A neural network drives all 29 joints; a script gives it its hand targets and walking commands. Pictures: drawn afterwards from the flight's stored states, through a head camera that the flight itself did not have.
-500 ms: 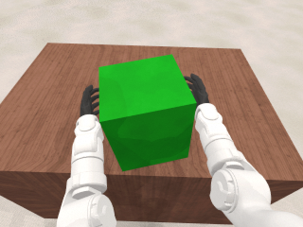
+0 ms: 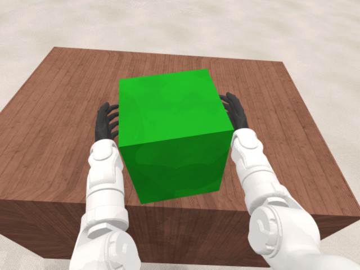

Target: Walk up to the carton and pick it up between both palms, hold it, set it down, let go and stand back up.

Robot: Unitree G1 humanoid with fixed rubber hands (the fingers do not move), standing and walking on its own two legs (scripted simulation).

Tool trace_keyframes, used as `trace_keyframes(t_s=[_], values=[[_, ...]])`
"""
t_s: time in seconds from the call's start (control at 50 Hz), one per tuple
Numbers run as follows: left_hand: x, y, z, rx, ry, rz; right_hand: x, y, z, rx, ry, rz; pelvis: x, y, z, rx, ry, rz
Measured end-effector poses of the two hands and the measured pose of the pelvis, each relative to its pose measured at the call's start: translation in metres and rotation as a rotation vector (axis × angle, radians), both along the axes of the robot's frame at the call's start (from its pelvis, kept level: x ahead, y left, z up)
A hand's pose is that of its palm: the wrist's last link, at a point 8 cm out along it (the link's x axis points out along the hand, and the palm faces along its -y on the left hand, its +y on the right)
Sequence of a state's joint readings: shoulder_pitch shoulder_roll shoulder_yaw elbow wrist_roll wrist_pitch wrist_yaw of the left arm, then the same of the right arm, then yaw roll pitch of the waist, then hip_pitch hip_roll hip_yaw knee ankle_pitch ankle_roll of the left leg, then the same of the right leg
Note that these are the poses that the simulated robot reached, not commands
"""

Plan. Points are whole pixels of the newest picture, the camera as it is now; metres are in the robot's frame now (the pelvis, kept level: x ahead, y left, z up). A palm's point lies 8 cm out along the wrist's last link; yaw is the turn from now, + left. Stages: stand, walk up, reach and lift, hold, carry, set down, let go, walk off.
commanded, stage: set down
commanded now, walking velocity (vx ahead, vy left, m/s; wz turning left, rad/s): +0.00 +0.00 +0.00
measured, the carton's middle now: (172, 139) +0.42 +0.05 +0.05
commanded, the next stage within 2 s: none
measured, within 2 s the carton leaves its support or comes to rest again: rests again in 0.12 s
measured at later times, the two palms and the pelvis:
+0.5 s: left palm (110, 137) +0.37 +0.19 +0.09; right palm (240, 131) +0.42 -0.11 +0.09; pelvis +0.00 +0.00 +0.00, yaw +0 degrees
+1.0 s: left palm (111, 137) +0.37 +0.19 +0.09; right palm (241, 132) +0.42 -0.11 +0.09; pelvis +0.00 +0.00 +0.00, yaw +0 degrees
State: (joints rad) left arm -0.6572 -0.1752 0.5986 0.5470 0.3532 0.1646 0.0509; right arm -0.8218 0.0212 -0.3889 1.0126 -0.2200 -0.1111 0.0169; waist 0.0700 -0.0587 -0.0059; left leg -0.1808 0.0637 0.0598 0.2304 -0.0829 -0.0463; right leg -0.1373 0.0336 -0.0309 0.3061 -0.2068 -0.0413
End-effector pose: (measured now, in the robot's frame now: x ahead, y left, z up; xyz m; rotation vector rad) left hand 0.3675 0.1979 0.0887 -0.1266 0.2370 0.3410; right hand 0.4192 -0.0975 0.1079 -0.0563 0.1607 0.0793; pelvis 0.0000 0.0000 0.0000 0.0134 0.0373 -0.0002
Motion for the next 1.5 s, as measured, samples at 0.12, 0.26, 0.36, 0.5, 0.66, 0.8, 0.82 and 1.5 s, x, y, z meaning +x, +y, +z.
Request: trace_keyframes(t_s=[0.12,0.26,0.36,0.5,0.66,0.8,0.82,1.5], values=[[0.001,-0.002,0.002,0.027,0.008,-0.005,0.0,-0.002,-0.003,0.032,0.01,-0.006,0.0,0.001,0.0,-0.001,0.003,0.0],[0.004,-0.008,0.004,0.063,0.024,-0.013,0.001,-0.009,-0.013,0.062,0.029,-0.013,0.003,-0.001,0.0,0.001,0.006,0.0],[0.006,-0.012,0.004,0.062,0.022,-0.011,0.002,-0.013,-0.018,0.06,0.036,-0.011,0.004,-0.002,0.0,0.003,0.009,-0.001],[0.004,-0.01,0.001,0.031,-0.004,-0.005,0.001,-0.012,-0.016,0.032,0.028,-0.005,0.004,-0.003,0.0,0.004,0.008,-0.001],[0.003,-0.007,-0.002,0.015,-0.022,-0.005,-0.001,-0.009,-0.011,0.008,0.022,-0.005,0.002,-0.002,0.0,0.003,0.007,-0.002],[0.003,-0.008,-0.001,0.025,-0.019,-0.006,-0.001,-0.009,-0.013,0.03,0.026,-0.008,0.003,-0.001,0.0,0.003,0.007,-0.003],[0.004,-0.008,-0.001,0.028,-0.017,-0.007,-0.001,-0.01,-0.014,0.036,0.027,-0.009,0.003,-0.001,0.0,0.003,0.008,-0.003],[-0.005,0.005,-0.038,0.118,0.078,-0.005,0.008,-0.027,-0.032,0.002,0.088,0.041,-0.009,0.01,-0.006,-0.018,0.15,-0.011]])
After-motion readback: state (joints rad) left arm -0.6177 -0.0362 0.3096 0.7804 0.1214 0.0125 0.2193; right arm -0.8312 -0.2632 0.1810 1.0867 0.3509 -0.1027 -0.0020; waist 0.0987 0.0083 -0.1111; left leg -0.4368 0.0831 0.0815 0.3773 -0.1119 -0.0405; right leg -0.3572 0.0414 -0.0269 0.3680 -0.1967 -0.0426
